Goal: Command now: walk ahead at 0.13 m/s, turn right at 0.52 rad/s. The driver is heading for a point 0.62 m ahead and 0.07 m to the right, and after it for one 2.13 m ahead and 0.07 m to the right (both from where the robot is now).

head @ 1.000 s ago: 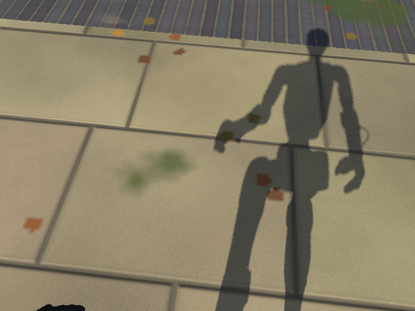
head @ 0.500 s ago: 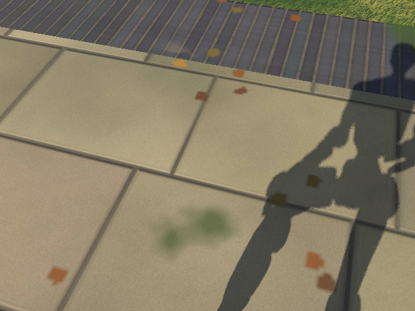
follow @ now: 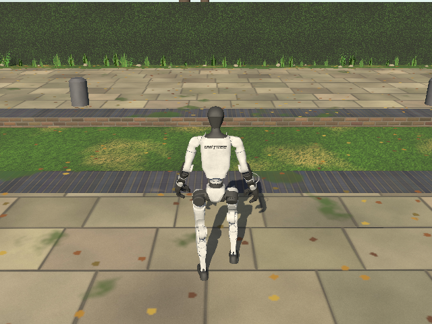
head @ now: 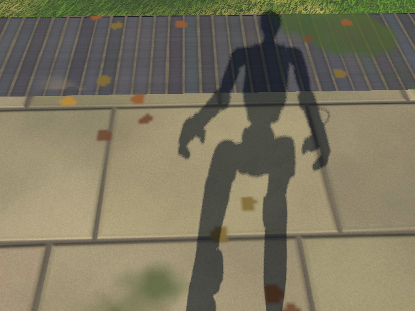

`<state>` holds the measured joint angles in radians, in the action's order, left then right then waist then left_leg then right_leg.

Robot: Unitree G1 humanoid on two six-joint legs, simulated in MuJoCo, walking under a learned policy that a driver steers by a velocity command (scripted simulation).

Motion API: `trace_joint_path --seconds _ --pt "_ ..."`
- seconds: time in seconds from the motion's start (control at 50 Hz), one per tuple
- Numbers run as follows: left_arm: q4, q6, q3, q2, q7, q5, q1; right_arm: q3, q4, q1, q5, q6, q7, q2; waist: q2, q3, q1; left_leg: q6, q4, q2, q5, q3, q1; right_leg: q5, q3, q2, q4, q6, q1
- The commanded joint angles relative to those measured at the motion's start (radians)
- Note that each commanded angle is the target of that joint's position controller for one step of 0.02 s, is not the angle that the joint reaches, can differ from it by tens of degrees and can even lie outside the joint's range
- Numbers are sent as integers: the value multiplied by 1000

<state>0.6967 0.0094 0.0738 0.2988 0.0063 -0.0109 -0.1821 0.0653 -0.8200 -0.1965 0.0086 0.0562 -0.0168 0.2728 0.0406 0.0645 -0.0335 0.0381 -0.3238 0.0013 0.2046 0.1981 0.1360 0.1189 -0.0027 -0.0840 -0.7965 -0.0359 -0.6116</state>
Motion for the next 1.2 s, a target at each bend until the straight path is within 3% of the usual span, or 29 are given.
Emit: trace_joint_path --seconds 0.02,0.08,0.12,0.14,0.16,0.18,0.2,0.24,0.26,0.38,0.5,0.52,0.54,0.56,0.58,0.62,0.68,0.74,0.8,0.84,0.86,0.94,1.02,1.04,1.06,1.08,1.1,1.14,1.2 --pt "-89 1 15 52 23 2 -3 44 63 56 -17 -7 -8 181 -115 -101 18 159 33 -296 -533 -75 -44 -6 14 -3 81 22 111" --pt "-126 13 29 74 34 2 9 54 59 60 -40 -27 -6 200 -126 -95 28 129 -74 -322 -531 -82 -89 95 41 22 162 63 131" --pt "-113 9 53 114 25 7 -86 51 51 41 -45 -35 -7 175 -74 -145 80 56 -293 -247 -543 -25 -49 -74 62 82 331 117 322" --pt "-112 7 87 229 0 12 -160 41 62 1 -14 -31 -4 146 108 -217 92 -28 -547 -156 -298 18 123 -549 -149 -53 357 191 537" --pt "-142 3 91 309 -11 31 -144 15 106 -15 29 -26 2 86 296 -279 43 -111 -869 24 483 -40 461 -823 -529 -297 343 426 735" --pt "-149 -9 70 231 1 30 -155 24 93 27 10 -28 11 131 147 -397 103 -101 -974 18 505 -257 483 -692 -552 -301 381 458 730" --pt "-154 -19 60 203 5 22 -97 29 106 68 -21 -33 13 148 92 -315 88 -84 -982 -9 431 -271 522 -579 -449 -257 397 407 664" --pt "-158 -13 48 154 -7 -5 -4 33 96 87 -5 -45 -6 147 15 -205 45 -81 -851 -47 293 -275 520 -337 -348 -161 430 302 522" --pt "-166 -6 44 152 -14 1 26 35 95 81 -2 -52 -9 145 38 -191 21 -87 -811 -38 249 -264 454 -315 -316 -128 446 288 439" --pt "-171 6 51 164 -37 13 33 16 78 52 -10 -61 -9 95 91 -228 29 -118 -534 -4 153 -253 299 -169 -300 -91 449 273 372" --pt "-153 19 28 132 -26 16 48 17 83 31 -10 -50 14 94 121 -175 30 -71 -258 0 71 -213 150 43 -361 -79 414 227 312" --pt "-144 21 20 114 -26 13 34 16 77 10 -3 -45 20 88 108 -165 18 -48 -145 -1 -3 -205 84 79 -348 -52 393 192 285" --pt "-131 17 9 82 -26 18 -4 20 82 -3 17 -41 21 123 35 -156 28 -12 -70 -91 -52 -295 27 157 -305 3 326 133 238" --pt "-137 10 1 46 -23 29 -55 33 92 24 30 -41 16 206 -181 -136 96 82 -14 -258 -132 -487 31 304 -156 139 187 64 162" --pt "-152 2 14 94 -28 27 2 23 98 56 46 -38 16 171 -285 -106 63 194 57 -354 -100 -608 173 405 -115 141 86 28 198" --pt "-134 6 33 131 -34 18 33 14 112 114 29 -23 8 140 -226 -78 53 186 46 -296 -105 -543 157 385 -127 117 -55 1 196" --pt "-100 21 18 65 -38 19 1 6 93 107 -1 -20 3 126 -184 -93 55 154 -21 -239 -306 -440 67 365 -113 84 -52 -37 196" --pt "-82 16 0 18 -34 4 15 4 71 68 -4 -39 6 117 -208 -130 29 140 -84 -192 -444 -376 -1 281 -44 84 184 -46 296" --pt "-44 24 3 47 -33 10 -19 -5 51 20 -12 -42 11 104 -177 -149 27 74 -57 -143 12 -368 84 85 -22 90 399 -3 505" --pt "-28 22 23 125 -33 14 -56 -8 57 9 -7 -26 18 95 -16 -113 4 23 -102 -38 317 -261 197 320 -81 46 318 83 473" --pt "-30 13 22 103 -25 13 -78 -9 60 58 -6 -18 17 101 5 -58 45 -4 -178 -6 363 -208 203 486 -131 33 380 125 385" --pt "-2 -37 24 141 -24 -1 -144 -5 102 123 -37 28 24 73 196 89 60 22 -416 6 254 -175 384 608 -491 -189 597 257 381" --pt "-32 -43 13 107 -22 -9 -33 12 16 -58 -34 52 51 84 134 -12 -46 64 -177 12 41 -173 -39 304 -264 -73 474 155 246" --pt "-58 -49 -2 59 -25 -1 12 29 -11 -156 -29 49 50 135 29 -40 -84 90 -110 -73 107 -304 -139 240 -149 7 301 97 163" --pt "-98 -64 -11 19 -33 -1 18 53 -30 -249 -28 48 54 232 -239 -66 -95 191 29 -248 217 -638 -269 250 -10 121 -4 29 -6" --pt "-113 -80 0 66 -40 -17 23 49 -27 -284 -16 50 56 223 -293 -49 -112 293 120 -382 234 -885 -305 458 -71 121 -238 19 -173" --pt "-98 -91 10 90 -34 -33 -8 31 -17 -238 -16 53 49 172 -202 -2 -70 285 107 -381 232 -835 -298 428 -111 66 -353 42 -248" --pt "-83 -103 5 67 -18 -25 -3 19 3 -176 -14 48 38 139 -128 22 -38 230 127 -323 197 -679 -266 267 -85 0 -352 75 -295" --pt "-82 -99 1 36 6 -5 19 5 12 -147 -11 32 29 118 -133 16 -19 184 179 -238 -33 -474 -168 131 -35 -25 -208 55 -185"
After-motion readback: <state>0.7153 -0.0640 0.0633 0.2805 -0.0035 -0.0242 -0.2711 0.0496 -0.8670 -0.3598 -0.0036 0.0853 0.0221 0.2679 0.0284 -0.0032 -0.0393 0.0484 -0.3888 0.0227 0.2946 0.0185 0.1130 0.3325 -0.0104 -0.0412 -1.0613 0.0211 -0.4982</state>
